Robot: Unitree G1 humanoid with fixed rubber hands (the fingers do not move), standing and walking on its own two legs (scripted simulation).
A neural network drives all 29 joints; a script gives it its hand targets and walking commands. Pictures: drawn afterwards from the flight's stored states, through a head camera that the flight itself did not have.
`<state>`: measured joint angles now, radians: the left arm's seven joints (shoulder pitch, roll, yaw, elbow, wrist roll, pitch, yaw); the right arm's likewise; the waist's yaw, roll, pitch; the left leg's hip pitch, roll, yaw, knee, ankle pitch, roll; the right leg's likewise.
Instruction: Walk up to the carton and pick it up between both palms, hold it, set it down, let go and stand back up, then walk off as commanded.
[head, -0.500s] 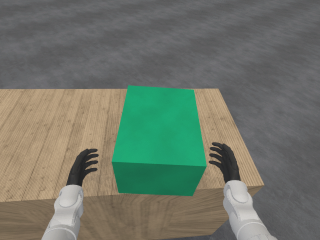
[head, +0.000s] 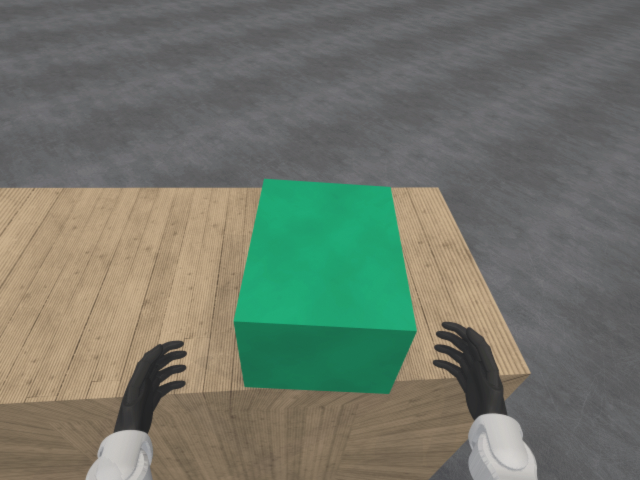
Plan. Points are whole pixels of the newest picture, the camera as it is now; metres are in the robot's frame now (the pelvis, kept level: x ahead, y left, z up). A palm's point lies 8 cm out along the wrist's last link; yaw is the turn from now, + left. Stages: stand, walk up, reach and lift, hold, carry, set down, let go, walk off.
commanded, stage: set down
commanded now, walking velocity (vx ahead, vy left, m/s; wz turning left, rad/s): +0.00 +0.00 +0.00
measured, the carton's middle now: (322, 279) +0.44 -0.02 -0.02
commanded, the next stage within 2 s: let go in 1.76 s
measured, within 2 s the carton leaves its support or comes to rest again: neither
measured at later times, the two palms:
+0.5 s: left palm (132, 454) +0.19 +0.22 -0.03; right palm (485, 430) +0.19 -0.20 +0.00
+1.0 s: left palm (134, 477) +0.17 +0.22 -0.05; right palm (486, 450) +0.18 -0.21 -0.03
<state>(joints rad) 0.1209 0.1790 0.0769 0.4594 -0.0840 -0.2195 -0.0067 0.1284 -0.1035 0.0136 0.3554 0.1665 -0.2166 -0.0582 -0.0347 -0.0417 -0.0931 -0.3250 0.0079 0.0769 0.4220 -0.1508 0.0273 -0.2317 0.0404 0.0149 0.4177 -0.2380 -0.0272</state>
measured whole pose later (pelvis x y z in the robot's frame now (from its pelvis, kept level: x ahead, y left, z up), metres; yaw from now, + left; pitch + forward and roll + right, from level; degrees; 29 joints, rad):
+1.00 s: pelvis +0.01 +0.00 +0.00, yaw +0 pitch +2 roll +0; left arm 0.33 0.18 0.03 0.37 -0.10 -0.11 -0.01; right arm 0.30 -0.10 0.01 0.40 0.17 -0.21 -0.04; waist -0.01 -0.04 -0.04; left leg -0.27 0.00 0.08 0.40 -0.17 0.02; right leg -0.18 0.03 0.01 0.41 -0.26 -0.03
